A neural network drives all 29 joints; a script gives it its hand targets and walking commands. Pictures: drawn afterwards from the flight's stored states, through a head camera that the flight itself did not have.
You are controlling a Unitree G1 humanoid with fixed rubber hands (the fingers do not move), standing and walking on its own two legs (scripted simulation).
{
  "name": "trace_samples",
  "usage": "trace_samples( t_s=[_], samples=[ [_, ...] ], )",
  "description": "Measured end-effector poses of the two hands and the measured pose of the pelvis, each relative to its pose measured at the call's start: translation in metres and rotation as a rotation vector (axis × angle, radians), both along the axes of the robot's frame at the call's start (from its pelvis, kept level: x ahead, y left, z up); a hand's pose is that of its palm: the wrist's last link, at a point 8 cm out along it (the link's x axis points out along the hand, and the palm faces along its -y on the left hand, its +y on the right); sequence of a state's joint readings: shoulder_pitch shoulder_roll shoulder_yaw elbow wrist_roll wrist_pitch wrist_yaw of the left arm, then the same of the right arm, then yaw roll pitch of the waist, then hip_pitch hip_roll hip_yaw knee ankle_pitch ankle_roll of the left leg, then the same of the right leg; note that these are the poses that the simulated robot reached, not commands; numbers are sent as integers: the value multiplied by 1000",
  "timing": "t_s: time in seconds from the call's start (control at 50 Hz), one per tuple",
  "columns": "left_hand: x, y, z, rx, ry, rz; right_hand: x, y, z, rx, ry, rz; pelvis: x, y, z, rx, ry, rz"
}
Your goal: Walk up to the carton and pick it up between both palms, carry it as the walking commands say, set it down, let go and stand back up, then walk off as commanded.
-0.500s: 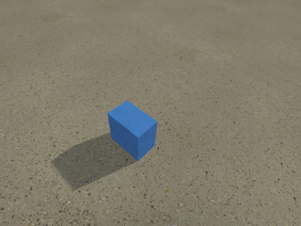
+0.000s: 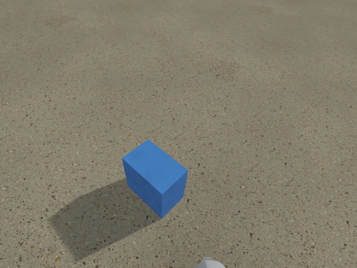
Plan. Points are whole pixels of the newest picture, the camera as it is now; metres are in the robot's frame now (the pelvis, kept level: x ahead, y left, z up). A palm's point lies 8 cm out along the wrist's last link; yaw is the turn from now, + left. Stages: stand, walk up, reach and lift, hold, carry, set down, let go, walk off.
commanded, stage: walk up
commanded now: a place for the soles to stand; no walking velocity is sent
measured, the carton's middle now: (155, 178) +0.71 +0.05 -0.60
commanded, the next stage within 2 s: none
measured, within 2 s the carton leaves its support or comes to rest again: neither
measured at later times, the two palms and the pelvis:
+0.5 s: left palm (16, 263) +0.20 +0.35 -0.10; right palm (297, 230) +0.24 -0.33 -0.09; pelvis +0.15 +0.00 -0.01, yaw +2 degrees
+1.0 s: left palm (48, 211) +0.32 +0.32 -0.10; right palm (278, 204) +0.31 -0.31 -0.09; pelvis +0.19 +0.00 +0.00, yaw -1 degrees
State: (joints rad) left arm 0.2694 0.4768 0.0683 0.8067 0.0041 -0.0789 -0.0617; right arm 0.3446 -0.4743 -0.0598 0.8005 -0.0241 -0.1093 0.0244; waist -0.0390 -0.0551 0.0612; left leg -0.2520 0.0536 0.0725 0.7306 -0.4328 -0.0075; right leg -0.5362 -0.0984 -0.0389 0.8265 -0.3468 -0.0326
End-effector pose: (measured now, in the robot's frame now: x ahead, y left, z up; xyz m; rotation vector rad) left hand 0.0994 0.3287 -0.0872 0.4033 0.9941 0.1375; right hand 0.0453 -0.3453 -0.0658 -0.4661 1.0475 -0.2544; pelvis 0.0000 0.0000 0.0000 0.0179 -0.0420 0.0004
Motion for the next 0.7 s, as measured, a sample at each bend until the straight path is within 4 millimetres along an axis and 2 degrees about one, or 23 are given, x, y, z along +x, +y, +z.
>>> trace_samples(
  t_s=[0.06, 0.1, 0.2, 0.3, 0.36, 0.42, 0.5, 0.56, 0.7],
  samples=[
    [33, -12, -3, 25, -48, -21, 17, -20, -12, -5, 24, -15, 23, -15, -12, -19, 6, 7],
    [41, -15, -5, 37, -60, -2, 37, -24, -19, -1, 34, -9, 35, -20, -16, -26, -1, 18],
    [37, -13, 1, 43, -32, 72, 104, -10, -24, 36, -2, 71, 63, -18, -12, -46, -10, 40],
    [31, 11, 0, 70, 30, 132, 157, 10, -23, 51, -29, 128, 96, -4, -13, -38, -7, 49],
    [41, 25, -8, 91, 68, 166, 171, 16, -26, 28, -33, 125, 116, 4, -18, -17, -2, 45],
    [64, 26, -10, 96, 94, 159, 180, 18, -25, 27, -32, 93, 133, 5, -16, -14, 1, 45],
    [101, 18, -10, 93, 84, 116, 192, 14, -24, 31, -20, 53, 151, 0, -13, -15, 6, 29],
    [122, 9, -15, 95, 70, 94, 205, 8, -32, 39, -5, 31, 163, -5, -18, -23, 11, 17],
    [167, -8, -20, 52, 63, 77, 238, 24, -42, 77, 10, 19, 182, -2, -15, -5, 30, 10]
  ],
)
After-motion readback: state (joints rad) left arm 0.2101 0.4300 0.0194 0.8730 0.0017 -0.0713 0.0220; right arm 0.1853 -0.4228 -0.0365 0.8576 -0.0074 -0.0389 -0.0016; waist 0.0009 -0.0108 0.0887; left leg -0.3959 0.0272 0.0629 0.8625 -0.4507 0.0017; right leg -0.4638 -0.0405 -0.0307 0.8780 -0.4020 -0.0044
